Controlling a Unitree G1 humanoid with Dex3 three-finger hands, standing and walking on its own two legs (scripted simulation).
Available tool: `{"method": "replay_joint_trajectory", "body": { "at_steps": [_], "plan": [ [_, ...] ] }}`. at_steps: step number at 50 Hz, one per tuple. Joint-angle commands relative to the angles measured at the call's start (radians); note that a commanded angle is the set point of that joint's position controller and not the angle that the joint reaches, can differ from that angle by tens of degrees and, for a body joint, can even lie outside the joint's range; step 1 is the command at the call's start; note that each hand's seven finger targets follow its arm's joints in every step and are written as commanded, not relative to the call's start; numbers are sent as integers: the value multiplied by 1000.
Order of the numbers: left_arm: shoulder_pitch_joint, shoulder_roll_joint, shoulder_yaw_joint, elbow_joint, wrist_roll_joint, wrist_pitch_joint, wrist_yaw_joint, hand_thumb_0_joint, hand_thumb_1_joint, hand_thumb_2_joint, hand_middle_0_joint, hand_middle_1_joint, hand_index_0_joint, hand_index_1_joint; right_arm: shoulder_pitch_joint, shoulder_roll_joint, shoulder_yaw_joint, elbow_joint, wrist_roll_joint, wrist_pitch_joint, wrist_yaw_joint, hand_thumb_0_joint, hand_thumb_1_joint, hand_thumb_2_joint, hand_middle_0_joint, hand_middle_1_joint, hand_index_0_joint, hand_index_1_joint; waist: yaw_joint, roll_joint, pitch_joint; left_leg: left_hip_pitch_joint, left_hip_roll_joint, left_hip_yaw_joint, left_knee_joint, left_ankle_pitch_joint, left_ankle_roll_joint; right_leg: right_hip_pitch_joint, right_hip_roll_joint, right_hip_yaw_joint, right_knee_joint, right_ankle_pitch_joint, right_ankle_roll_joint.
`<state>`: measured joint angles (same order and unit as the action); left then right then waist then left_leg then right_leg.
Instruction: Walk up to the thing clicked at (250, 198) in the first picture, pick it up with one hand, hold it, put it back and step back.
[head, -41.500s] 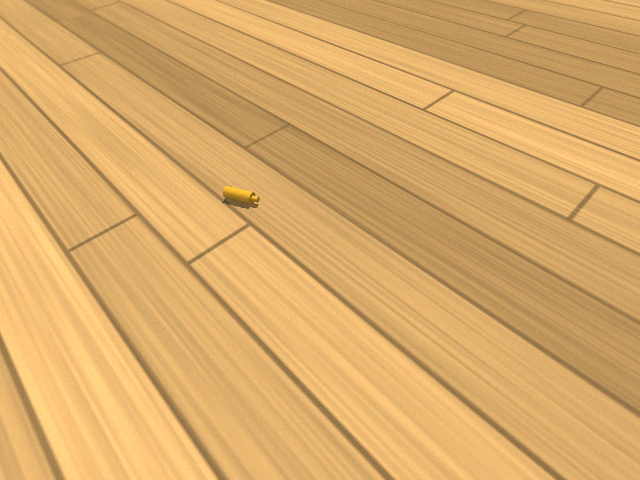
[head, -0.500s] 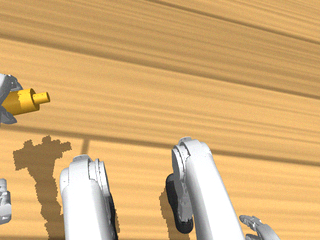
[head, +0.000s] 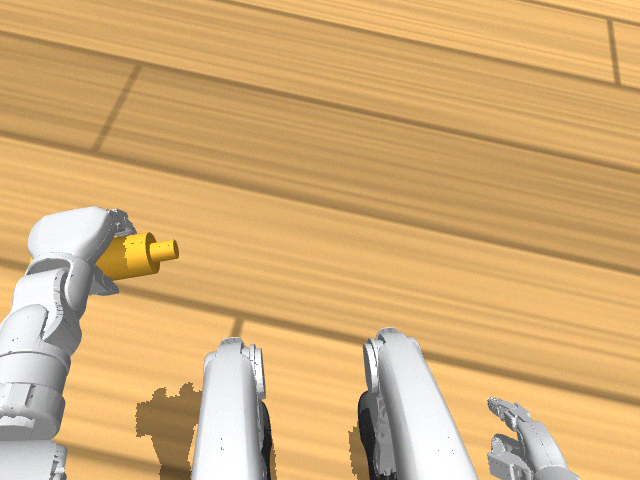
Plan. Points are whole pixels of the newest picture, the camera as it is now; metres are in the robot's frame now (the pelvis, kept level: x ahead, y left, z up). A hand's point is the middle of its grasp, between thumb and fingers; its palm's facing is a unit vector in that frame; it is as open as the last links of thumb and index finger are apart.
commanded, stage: lift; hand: left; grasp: from above
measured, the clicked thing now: (111, 259) +0.42 +0.29 -0.11
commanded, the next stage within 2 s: hold in 0.86 s
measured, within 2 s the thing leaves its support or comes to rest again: neither
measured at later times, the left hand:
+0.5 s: hand (42, 252) +0.35 +0.25 +0.09, palm faces -0.44 -0.12 -0.89, open 8.5 cm
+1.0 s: hand (17, 174) +0.38 +0.24 +0.17, palm faces -0.43 -0.13 -0.89, open 8.5 cm
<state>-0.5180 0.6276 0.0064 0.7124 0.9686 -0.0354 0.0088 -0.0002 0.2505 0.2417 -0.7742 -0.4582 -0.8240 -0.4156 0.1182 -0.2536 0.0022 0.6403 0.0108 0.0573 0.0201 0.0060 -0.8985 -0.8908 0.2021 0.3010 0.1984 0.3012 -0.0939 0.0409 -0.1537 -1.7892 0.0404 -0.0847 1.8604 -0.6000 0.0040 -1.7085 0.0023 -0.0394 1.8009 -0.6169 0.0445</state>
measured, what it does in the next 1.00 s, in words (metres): rises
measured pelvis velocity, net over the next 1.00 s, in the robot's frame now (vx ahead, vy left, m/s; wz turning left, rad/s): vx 0.08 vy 0.00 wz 0.04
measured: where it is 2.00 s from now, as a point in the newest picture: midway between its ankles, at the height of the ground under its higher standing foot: (319, 467)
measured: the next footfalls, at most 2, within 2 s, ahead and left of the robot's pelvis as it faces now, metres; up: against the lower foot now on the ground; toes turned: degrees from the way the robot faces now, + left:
none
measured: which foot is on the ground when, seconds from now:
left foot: down 0.00-1.00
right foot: down 0.00-1.00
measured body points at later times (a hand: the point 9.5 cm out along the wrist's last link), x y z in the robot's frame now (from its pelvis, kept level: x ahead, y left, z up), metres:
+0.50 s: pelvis +0.03 +0.00 +0.17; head +0.11 +0.00 +0.62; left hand +0.37 +0.26 +0.14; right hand +0.15 -0.26 +0.05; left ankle +0.09 +0.12 -0.47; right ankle +0.09 -0.14 -0.47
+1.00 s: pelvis +0.08 +0.00 +0.24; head +0.12 -0.01 +0.69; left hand +0.40 +0.24 +0.22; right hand +0.18 -0.26 +0.11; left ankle +0.09 +0.12 -0.47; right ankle +0.09 -0.14 -0.47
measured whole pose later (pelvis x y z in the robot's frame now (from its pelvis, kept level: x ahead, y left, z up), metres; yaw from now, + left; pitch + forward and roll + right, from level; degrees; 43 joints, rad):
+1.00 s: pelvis +0.08 +0.00 +0.24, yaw +2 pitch +9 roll -1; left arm -0.35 0.36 -0.19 0.86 0.96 0.08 0.15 0.00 0.23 0.28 -0.77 -0.47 -0.82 -0.43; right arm 0.25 -0.24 -0.04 0.77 0.05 -0.01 -0.05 0.01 -0.89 -0.89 0.20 0.30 0.20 0.30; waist -0.05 0.04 -0.07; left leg -0.58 0.04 0.02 0.77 -0.35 -0.01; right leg -0.55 -0.01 0.02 0.75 -0.35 0.03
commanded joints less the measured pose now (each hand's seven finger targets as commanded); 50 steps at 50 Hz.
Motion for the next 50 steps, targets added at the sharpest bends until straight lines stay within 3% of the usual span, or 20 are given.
{"method": "replay_joint_trajectory", "body": {
  "at_steps": [1, 3, 5, 9, 12, 14, 16, 20, 22, 25, 27, 30, 33, 34, 42, 43, 47, 50],
  "plan": [
    [-210, 245, 74, -228, -7, 25, 42, 0, 721, 427, -977, -569, -1036, -507, 114, -184, -71, -64, 6, -23, -31, 0, -888, -894, 201, 300, 200, 300, 1, 153, -573, 624, -12, 12, -421, 58, 21, 393, 31, -31, -346, 129, -61],
    [-166, 231, 75, -244, -17, 32, 45, 0, 733, 472, -1006, -557, -1053, -506, 101, -176, -69, -63, 10, -30, -40, 0, -889, -895, 201, 300, 200, 300, 5, 135, -535, 652, -13, 12, -473, 43, 20, 450, 31, -21, -401, 115, -59],
    [-168, 200, 48, -267, -12, 32, 46, 0, 733, 460, -999, -575, -1052, -519, 103, -165, -67, -56, 13, -41, -49, 0, -891, -895, 200, 300, 200, 300, -1, 129, -512, 701, -13, 21, -514, 64, 19, 500, 32, -14, -452, 131, -60],
    [-129, 159, 31, -215, -6, 35, 68, 0, 712, 439, -966, -592, -1026, -529, 103, -157, -61, -38, 20, -66, -67, 0, -890, -895, 200, 300, 200, 300, 5, 115, -420, 793, -9, 5, -630, 56, 12, 583, 34, -6, -543, 128, -61],
    [-145, 104, -15, -188, -6, 33, 81, 0, 726, 438, -980, -582, -1039, -520, 103, -155, -66, -29, 22, -86, -77, 0, -886, -894, 200, 300, 200, 300, 1, 102, -365, 857, -6, -2, -714, 36, 7, 635, 34, 1, -622, 118, -60],
    [-128, 93, -22, -157, 1, 35, 95, 0, 700, 437, -960, -590, -1018, -529, 104, -154, -67, -23, 24, -98, -80, 0, -889, -895, 200, 300, 200, 300, 12, 99, -343, 898, -9, -2, -764, 24, 4, 681, 35, 8, -672, 108, -61],
    [-120, 40, -58, -139, -1, 38, 109, 0, 710, 415, -962, -584, -1025, -519, 104, -146, -67, -17, 25, -108, -82, 0, -888, -895, 200, 300, 200, 300, 4, 86, -325, 936, -11, 7, -794, 53, 1, 726, 35, 17, -722, 118, -62],
    [-133, 54, -51, -94, 13, 49, 148, 0, 694, 406, -953, -578, -1015, -513, 113, -141, -70, -5, 25, -118, -86, 0, -889, -895, 200, 300, 200, 300, 20, 58, -299, 1002, -27, 39, -858, 113, 1, 837, 37, 35, -829, 139, -61],
    [-178, 28, -72, -89, 9, 51, 167, 0, 723, 451, -978, -608, -1039, -544, 121, -131, -67, 3, 22, -124, -88, 0, -891, -896, 200, 300, 200, 300, 4, 49, -279, 1026, -30, 52, -885, 134, 3, 877, 38, 44, -874, 149, -57],
    [-144, 35, -64, -27, 13, 64, 187, 0, 739, 458, -997, -594, -1055, -534, 129, -131, -72, 12, 22, -126, -90, 0, -891, -896, 200, 300, 200, 300, 24, 37, -258, 1073, -36, 67, -931, 172, 1, 941, 37, 51, -932, 172, -55],
    [-168, 1, -96, -43, 17, 70, 192, 0, 737, 456, -999, -583, -1054, -525, 132, -127, -74, 18, 22, -127, -90, 0, -890, -895, 200, 300, 200, 300, 25, 40, -287, 1139, -33, 67, -962, 238, -2, 989, 37, 47, -950, 246, -57],
    [-156, 8, -89, -29, 12, 83, 201, 0, 719, 460, -990, -583, -1044, -528, 133, -127, -75, 22, 24, -125, -90, 0, -891, -895, 200, 300, 200, 300, 37, 28, -266, 1182, -38, 75, -1003, 284, -2, 1052, 35, 52, -994, 291, -54],
    [-125, -22, -100, 3, 7, 97, 203, 0, 715, 467, -982, -590, -1036, -534, 137, -125, -79, 27, 25, -121, -87, 0, -887, -893, 201, 300, 200, 300, 46, 22, -260, 1229, -36, 74, -1043, 331, -4, 1098, 36, 51, -1028, 337, -52],
    [-136, -36, -113, 15, 4, 102, 201, 0, 702, 473, -980, -577, -1030, -524, 141, -127, -81, 25, 25, -119, -86, 0, -886, -893, 201, 300, 200, 300, 35, 9, -254, 1240, -36, 76, -1052, 348, -3, 1113, 36, 51, -1043, 356, -50],
    [-150, -56, -130, -9, -10, 111, 185, 0, 708, 464, -994, -564, -1042, -513, 137, -132, -86, 21, 31, -108, -81, 0, -887, -892, 201, 300, 200, 300, 41, -5, -224, 1354, -41, 83, -1153, 422, -4, 1216, 33, 48, -1128, 423, -47],
    [-150, -37, -123, -23, -2, 108, 185, 0, 713, 489, -1007, -559, -1049, -515, 129, -130, -86, 20, 32, -106, -83, 0, -887, -893, 201, 300, 200, 300, 55, -3, -220, 1362, -44, 90, -1161, 429, -2, 1235, 32, 52, -1143, 434, -45],
    [-145, -64, -136, -22, -2, 111, 181, 0, 714, 470, -1006, -545, -1051, -498, 126, -132, -88, 21, 33, -103, -80, 0, -886, -892, 201, 300, 200, 300, 43, 4, -202, 1420, -42, 93, -1200, 457, -7, 1249, 34, 48, -1170, 451, -49],
    [-140, -50, -129, -35, -1, 111, 175, 0, 683, 417, -954, -566, -1015, -502, 117, -130, -90, 21, 34, -98, -77, 0, -889, -891, 200, 300, 200, 300, 60, 9, -213, 1450, -43, 95, -1220, 502, -10, 1291, 34, 46, -1183, 487, -48]
  ]
}}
